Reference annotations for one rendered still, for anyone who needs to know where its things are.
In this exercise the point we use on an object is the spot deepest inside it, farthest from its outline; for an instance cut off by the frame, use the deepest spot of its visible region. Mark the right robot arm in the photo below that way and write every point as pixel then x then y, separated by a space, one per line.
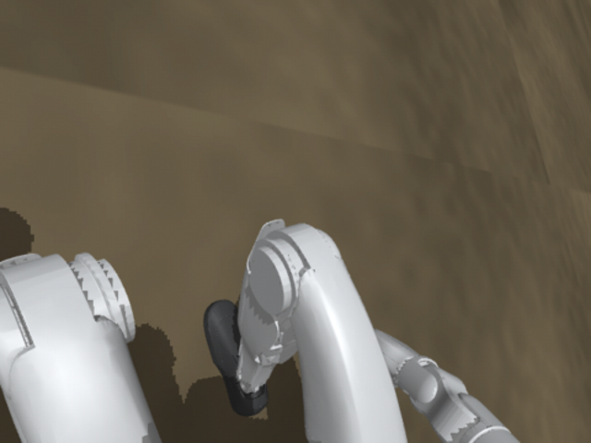
pixel 455 416

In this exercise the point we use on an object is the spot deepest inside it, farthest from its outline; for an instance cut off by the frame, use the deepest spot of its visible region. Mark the right robot hand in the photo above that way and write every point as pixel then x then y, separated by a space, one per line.
pixel 396 354

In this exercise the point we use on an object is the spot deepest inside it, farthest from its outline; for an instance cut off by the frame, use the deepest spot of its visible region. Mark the right robot foot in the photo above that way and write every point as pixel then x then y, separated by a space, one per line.
pixel 223 338

